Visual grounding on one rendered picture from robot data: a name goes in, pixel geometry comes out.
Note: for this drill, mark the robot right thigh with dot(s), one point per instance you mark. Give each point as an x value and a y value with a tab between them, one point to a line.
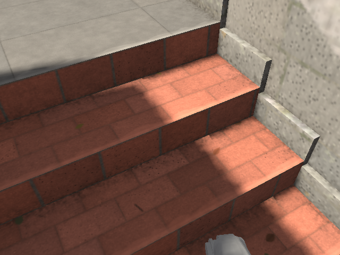
227	244

